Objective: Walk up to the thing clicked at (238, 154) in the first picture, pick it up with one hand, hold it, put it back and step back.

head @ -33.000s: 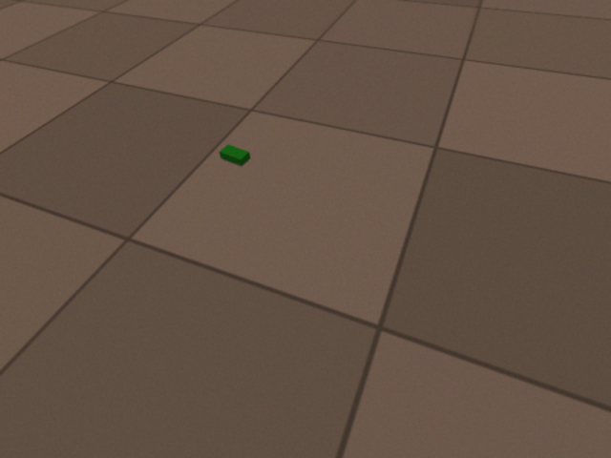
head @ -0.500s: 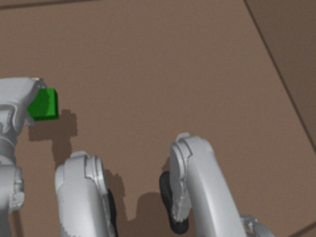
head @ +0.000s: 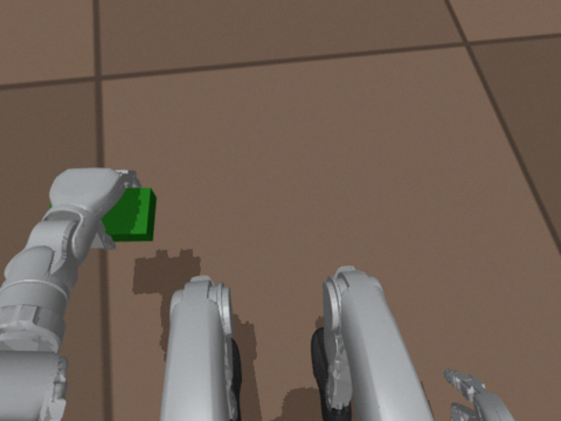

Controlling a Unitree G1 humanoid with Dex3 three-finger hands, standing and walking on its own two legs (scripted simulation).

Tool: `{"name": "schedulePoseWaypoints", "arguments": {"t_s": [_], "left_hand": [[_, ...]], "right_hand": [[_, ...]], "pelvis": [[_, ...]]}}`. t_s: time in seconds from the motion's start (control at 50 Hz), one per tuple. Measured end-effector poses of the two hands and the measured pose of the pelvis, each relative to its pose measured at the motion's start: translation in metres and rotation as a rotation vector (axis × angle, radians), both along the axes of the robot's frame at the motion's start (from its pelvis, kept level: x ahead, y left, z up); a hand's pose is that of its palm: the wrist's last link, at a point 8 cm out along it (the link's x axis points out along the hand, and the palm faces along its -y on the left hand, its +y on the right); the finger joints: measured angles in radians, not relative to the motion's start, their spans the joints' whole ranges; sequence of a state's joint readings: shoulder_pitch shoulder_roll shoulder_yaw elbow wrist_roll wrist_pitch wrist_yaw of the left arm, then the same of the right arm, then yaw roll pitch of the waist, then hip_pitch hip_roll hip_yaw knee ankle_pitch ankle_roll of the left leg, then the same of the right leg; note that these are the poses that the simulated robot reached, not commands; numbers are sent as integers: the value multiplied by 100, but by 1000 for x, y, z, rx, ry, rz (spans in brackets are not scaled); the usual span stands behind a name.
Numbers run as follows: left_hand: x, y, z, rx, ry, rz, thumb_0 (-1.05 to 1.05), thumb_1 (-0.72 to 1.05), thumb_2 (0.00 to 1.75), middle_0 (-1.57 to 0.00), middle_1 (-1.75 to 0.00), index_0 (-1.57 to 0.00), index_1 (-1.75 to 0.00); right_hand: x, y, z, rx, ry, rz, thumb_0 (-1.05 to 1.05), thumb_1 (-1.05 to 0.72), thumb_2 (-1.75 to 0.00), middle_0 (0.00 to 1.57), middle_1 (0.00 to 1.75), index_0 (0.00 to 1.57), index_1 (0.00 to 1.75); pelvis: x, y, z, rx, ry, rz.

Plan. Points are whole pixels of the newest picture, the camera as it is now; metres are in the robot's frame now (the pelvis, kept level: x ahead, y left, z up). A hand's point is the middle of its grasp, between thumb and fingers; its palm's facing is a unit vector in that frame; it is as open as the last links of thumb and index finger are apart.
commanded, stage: lift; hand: left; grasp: from above
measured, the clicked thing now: (104, 215) +0.42 +0.29 -0.14
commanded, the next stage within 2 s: hold in 1.06 s
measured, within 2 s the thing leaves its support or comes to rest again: neither
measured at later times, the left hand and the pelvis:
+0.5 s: hand (9, 205) +0.35 +0.27 +0.11, palm faces -0.45 -0.06 -0.89, open 10.4 cm; pelvis +0.02 +0.00 +0.18, yaw +3 degrees
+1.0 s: hand out of the picture +0.37 +0.25 +0.22, palm faces -0.45 -0.06 -0.89, open 10.4 cm; pelvis +0.06 +0.00 +0.29, yaw +3 degrees
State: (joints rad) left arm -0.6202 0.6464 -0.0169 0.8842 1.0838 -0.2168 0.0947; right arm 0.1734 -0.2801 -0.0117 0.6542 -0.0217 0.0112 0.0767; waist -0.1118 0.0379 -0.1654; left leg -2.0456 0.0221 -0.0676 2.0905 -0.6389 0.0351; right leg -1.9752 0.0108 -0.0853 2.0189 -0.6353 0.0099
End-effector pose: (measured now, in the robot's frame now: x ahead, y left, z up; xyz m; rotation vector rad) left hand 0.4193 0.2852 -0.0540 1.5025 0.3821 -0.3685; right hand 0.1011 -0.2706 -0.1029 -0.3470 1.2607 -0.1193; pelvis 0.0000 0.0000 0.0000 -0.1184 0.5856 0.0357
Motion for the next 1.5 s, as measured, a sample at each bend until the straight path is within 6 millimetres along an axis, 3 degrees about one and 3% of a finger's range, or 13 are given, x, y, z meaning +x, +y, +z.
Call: {"name": "schedulePoseWaypoints", "arguments": {"t_s": [0.24,0.44,0.62,0.8,1.04,1.5], "left_hand": [[-33,-6,100,-11,-31,17,0,-2,48,-70,-47,-69,-48],[-56,-12,194,-17,-24,36,0,-2,48,-70,-47,-69,-47],[-63,-17,253,-8,1,39,0,-2,48,-70,-47,-69,-47],[-55,-29,292,-5,-9,26,0,-2,49,-69,-48,-68,-48],[-46,-34,333,-6,-6,50,0,-1,48,-69,-47,-68,-48],[-31,-36,380,-8,4,20,0,-1,48,-68,-48,-67,-49]], "right_hand": [[27,12,74,15,-107,-33,0,-91,-90,20,30,20,30],[31,20,156,23,-171,-74,0,-91,-90,20,30,20,30],[32,17,215,19,-210,-96,1,-91,-90,20,30,20,30],[38,14,253,24,-217,-108,1,-91,-90,20,30,20,30],[55,19,286,52,-229,-117,1,-91,-90,20,30,20,30],[97,19,316,69,-276,-111,1,-90,-89,20,30,20,30]], "pelvis": [[4,1,78,22,-70,15],[15,2,160,47,-174,26],[29,2,217,65,-258,31],[44,3,256,82,-320,27],[61,4,293,99,-384,22],[86,5,321,114,-452,17]]}}
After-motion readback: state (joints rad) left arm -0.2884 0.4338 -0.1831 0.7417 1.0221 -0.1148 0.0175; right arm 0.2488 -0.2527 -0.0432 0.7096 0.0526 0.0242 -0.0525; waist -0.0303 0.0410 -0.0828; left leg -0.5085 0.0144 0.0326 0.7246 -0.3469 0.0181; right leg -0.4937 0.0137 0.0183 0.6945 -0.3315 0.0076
